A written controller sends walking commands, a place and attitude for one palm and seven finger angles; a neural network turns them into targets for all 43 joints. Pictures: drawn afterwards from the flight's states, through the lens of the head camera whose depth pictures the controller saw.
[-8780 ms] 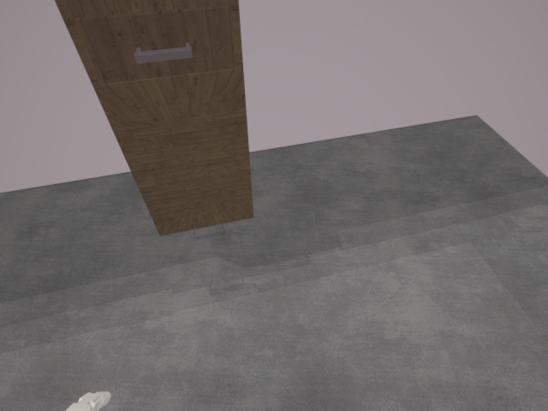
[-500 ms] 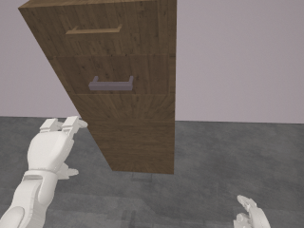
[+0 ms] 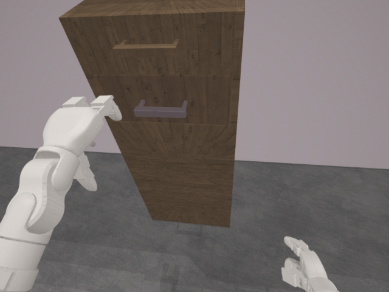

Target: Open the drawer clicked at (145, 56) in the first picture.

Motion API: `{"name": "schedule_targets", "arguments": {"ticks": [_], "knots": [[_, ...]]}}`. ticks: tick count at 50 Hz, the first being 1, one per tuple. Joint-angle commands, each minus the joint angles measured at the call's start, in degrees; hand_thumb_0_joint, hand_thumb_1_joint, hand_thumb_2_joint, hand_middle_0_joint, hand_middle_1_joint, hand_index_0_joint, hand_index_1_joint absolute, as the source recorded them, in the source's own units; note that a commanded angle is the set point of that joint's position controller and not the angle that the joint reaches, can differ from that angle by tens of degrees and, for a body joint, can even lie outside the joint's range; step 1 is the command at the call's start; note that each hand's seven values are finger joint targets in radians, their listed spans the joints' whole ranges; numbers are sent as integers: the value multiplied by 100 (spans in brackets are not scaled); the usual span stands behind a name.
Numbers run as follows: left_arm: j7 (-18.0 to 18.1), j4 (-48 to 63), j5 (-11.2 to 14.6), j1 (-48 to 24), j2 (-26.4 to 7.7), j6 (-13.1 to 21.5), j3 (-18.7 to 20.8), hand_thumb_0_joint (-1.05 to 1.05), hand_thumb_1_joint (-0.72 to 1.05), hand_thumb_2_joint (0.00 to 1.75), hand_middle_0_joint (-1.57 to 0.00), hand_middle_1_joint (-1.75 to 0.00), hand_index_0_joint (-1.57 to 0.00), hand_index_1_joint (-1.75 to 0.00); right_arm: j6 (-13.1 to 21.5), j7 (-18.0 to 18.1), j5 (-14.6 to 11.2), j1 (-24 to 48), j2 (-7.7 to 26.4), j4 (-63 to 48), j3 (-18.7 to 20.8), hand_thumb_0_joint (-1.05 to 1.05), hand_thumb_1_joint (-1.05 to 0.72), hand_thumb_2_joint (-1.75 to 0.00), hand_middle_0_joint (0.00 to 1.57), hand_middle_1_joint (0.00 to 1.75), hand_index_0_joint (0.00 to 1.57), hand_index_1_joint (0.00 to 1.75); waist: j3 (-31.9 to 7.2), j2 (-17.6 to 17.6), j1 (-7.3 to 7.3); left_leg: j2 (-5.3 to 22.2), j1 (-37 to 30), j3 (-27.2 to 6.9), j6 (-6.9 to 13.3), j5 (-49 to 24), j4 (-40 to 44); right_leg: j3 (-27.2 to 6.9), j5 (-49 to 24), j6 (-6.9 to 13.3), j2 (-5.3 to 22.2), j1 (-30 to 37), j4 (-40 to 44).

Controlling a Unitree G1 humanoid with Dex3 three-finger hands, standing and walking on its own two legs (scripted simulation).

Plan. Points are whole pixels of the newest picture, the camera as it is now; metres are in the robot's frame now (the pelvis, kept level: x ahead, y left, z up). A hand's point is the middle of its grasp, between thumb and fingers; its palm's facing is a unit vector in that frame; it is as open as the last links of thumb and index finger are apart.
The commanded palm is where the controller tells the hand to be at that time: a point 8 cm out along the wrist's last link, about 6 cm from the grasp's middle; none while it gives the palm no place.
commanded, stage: raise the hand with hooked fingers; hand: left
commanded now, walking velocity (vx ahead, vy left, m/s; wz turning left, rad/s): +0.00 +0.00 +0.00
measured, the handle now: (161, 107) +0.57 +0.19 +0.06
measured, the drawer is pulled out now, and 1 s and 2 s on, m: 0.00 0.00 0.00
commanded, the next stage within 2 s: move the hooked fingers above the handle in 0.36 s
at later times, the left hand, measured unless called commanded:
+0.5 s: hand (97, 145) +0.32 +0.23 +0.17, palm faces +0.12 -0.08 -0.99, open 13.8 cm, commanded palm +0.29 +0.23 +0.23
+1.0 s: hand (123, 128) +0.39 +0.22 +0.14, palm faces +0.04 -0.07 -1.00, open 13.8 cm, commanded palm +0.36 +0.22 +0.21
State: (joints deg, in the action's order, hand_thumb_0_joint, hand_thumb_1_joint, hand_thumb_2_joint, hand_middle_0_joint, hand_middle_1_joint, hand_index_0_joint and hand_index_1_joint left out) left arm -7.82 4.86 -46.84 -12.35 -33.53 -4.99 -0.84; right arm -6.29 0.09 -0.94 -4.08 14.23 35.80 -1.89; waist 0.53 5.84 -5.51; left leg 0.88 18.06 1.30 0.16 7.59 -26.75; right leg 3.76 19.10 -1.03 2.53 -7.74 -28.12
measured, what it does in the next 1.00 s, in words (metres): stands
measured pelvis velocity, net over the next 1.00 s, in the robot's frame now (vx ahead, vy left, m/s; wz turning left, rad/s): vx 0.02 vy -0.01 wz -0.01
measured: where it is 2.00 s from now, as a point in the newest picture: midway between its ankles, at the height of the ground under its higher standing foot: outside the picture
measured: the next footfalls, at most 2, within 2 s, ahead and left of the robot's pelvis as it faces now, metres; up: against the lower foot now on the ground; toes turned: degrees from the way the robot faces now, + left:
none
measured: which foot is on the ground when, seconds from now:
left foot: down 0.00-1.00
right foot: down 0.00-1.00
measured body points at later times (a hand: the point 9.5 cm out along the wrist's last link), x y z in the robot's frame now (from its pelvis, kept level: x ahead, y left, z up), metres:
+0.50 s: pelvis +0.00 -0.01 +0.00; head +0.00 -0.05 +0.45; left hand +0.30 +0.23 +0.22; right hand +0.20 -0.23 -0.11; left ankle +0.07 +0.12 -0.74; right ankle -0.04 -0.13 -0.74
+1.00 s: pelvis +0.02 -0.01 +0.00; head +0.05 -0.04 +0.45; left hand +0.38 +0.22 +0.20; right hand +0.18 -0.25 -0.12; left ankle +0.07 +0.12 -0.74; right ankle -0.04 -0.13 -0.74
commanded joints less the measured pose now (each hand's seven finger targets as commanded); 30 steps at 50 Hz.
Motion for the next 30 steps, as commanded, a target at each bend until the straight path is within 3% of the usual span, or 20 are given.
{"name": "schedule_targets", "arguments": {"ticks": [1,6,11,16,17,23,25,26,30], "knots": [[65,650,95,-1501,-1236,48,943,0,-50,30,-30,-120,-30,-120,328,8,-47,835,673,-869,243,0,-90,-90,20,30,20,30,-1269,-378,32,-216,-1314,-58,85,-462,281,-58,-965,198,-381,-534,595],[28,1021,119,-1466,-1367,213,1079,0,-50,30,-30,-120,-30,-120,365,-50,-27,825,710,-948,264,0,-90,-90,20,30,20,30,-1380,-434,-6,-233,-1297,-26,118,-460,285,-79,-975,184,-366,-468,600],[270,1347,141,-1639,-1543,423,1298,0,-50,30,-30,-120,-30,-120,455,-42,-11,766,703,-898,299,0,-90,-90,20,30,20,30,-1480,-140,-4,-232,-1385,-47,114,-515,256,-65,-934,192,-376,-516,593],[475,1058,120,-1660,-1498,331,1310,0,-50,30,-30,-120,-30,-120,456,-26,-48,763,708,-798,327,0,-90,-90,20,30,20,30,-1440,-161,-9,-227,-1367,-2,105,-518,243,-88,-950,185,-363,-543,614],[469,976,95,-1715,-1353,293,1113,0,-50,30,-30,-120,-30,-120,442,-21,-41,767,691,-779,303,0,-90,-90,20,30,20,30,-1381,-185,24,-242,-1321,11,104,-465,272,-79,-923,171,-324,-562,611],[288,863,79,-1552,-1275,137,934,0,-50,30,-30,-120,-30,-120,381,-5,-50,801,709,-821,286,0,-90,-90,20,30,20,30,-1372,-443,28,-262,-1280,20,130,-496,291,-93,-1091,147,-314,-494,590],[218,622,27,-1890,-1185,112,751,0,-50,30,-30,-120,-30,-120,345,37,-58,755,734,-778,274,0,-90,-90,20,30,20,30,-1252,-517,140,-267,-1255,48,138,-389,282,-85,-1040,126,-311,-643,638],[197,547,13,-1945,-1334,137,893,0,-50,30,-30,-120,-30,-120,363,46,-71,753,742,-773,276,0,-90,-90,20,30,20,30,-1238,-555,131,-255,-1260,35,139,-393,245,-102,-1032,145,-338,-631,669],[196,426,-30,-2334,-1299,282,785,0,-50,30,-30,-120,-30,-120,339,107,-37,644,719,-747,266,0,-90,-90,20,30,20,30,-1436,-447,156,-305,-1328,36,159,-548,189,-102,-1255,148,-314,-606,595]]}}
